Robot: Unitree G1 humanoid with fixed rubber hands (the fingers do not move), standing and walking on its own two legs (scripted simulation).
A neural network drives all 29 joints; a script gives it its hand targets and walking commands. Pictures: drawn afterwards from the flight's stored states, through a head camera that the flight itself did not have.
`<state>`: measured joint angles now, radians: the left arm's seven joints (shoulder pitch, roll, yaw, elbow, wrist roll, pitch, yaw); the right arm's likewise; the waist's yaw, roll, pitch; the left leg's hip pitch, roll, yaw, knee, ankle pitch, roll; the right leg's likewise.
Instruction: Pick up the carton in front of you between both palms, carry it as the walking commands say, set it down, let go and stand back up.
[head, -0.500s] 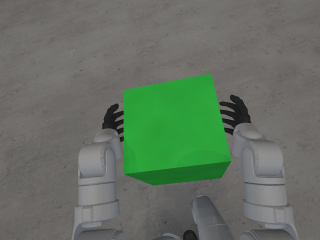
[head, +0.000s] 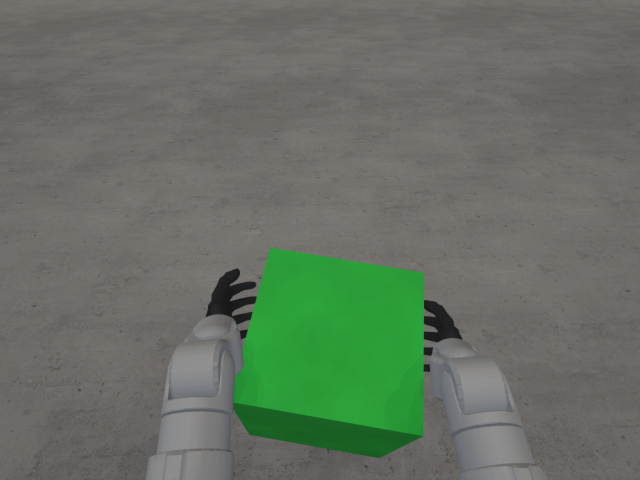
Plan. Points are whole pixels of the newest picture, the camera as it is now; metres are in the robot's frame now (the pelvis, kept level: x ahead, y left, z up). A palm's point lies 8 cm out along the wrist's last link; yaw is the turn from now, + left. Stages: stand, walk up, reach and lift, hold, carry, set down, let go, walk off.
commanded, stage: carry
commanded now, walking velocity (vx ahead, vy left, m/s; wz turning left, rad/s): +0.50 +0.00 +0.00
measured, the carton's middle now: (328, 361) +0.32 +0.05 -0.04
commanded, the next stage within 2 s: none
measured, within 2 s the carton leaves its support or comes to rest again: neither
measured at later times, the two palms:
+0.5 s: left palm (274, 168) +0.60 +0.17 +0.11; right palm (436, 190) +0.59 -0.11 +0.08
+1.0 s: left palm (292, 90) +0.95 +0.19 +0.10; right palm (411, 108) +0.91 -0.09 +0.09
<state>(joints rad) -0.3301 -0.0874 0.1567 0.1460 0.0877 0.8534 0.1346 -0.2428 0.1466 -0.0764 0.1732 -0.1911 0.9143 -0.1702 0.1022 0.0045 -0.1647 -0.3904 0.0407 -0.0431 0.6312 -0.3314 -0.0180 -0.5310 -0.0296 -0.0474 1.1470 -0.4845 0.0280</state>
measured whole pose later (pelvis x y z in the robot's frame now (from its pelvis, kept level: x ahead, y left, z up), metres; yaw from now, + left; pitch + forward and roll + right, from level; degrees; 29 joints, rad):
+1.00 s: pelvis +0.64 +0.06 +0.02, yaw -2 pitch +7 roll -1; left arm -0.26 -0.15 0.11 -0.23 0.14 1.12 0.13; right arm -0.22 0.14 -0.07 -0.24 -0.08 1.28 -0.29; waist -0.02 0.00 -0.10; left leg -0.15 0.05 0.21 0.25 -0.22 0.02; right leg -0.61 -0.09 -0.10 0.75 -0.17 0.00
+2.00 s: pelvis +1.24 +0.04 +0.01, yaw +0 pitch +5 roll -1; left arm -0.28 -0.16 0.12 -0.26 0.12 1.13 0.15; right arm -0.25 0.15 -0.07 -0.25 -0.13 1.29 -0.25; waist 0.01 0.03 -0.11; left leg -0.21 0.06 0.17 0.50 -0.34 0.00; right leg -0.36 -0.01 -0.16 0.47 -0.18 -0.05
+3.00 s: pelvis +1.24 +0.06 +0.00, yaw +0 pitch +2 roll +0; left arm -0.21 -0.14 0.20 0.29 0.25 0.63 0.03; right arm -0.22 0.14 -0.15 0.23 -0.27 0.70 -0.06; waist 0.01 0.02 -0.12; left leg -0.15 0.03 0.16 0.52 -0.40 0.02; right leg -0.33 -0.05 -0.16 0.55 -0.25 -0.02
